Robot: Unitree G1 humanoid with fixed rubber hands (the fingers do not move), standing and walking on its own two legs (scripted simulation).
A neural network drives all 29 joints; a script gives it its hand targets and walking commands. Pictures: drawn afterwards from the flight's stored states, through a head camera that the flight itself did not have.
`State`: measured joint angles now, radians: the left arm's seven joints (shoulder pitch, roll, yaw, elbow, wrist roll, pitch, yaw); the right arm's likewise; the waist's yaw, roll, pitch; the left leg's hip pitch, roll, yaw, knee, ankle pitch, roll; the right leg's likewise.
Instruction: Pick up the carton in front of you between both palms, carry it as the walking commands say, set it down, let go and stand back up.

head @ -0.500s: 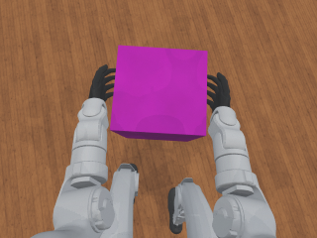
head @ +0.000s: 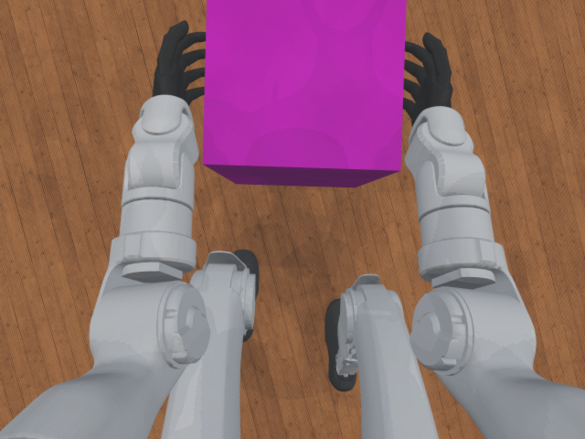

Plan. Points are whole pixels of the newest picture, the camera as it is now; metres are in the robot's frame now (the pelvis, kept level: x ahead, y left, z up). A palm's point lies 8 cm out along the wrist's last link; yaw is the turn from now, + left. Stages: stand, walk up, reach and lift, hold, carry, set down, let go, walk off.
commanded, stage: set down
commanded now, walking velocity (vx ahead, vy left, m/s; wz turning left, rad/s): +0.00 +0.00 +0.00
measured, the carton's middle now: (300, 107) +0.52 +0.06 -0.19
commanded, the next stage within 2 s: none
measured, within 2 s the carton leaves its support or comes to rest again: rests again in 0.82 s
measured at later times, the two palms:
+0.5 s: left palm (195, 101) +0.52 +0.22 -0.26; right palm (383, 114) +0.55 -0.08 -0.26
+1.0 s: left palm (196, 106) +0.52 +0.23 -0.29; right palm (377, 118) +0.55 -0.08 -0.30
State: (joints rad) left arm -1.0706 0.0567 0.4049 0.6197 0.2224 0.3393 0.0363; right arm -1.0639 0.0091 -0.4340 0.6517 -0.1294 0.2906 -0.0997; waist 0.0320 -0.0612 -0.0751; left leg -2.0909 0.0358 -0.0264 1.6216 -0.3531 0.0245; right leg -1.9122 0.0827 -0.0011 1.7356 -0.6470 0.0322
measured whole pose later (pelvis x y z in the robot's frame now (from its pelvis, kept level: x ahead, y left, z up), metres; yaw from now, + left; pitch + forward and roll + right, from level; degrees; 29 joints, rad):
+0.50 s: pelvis -0.01 -0.01 -0.10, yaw +0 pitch +44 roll -3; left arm -1.44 0.26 0.36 0.84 0.12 0.32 0.04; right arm -1.42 -0.16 -0.28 0.83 -0.01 0.28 -0.17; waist 0.07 -0.06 0.25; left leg -2.33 0.05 -0.04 1.93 -0.38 0.01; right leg -2.14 0.11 -0.02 2.09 -0.72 0.02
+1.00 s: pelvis -0.03 -0.01 -0.13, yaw -1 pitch +37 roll -2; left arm -1.56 0.36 0.33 1.03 0.04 0.25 0.00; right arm -1.59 -0.22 -0.19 1.01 0.04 0.24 -0.15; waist 0.09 -0.04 0.42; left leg -2.32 0.07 -0.05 2.06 -0.38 0.00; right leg -2.15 0.15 0.00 2.22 -0.72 0.03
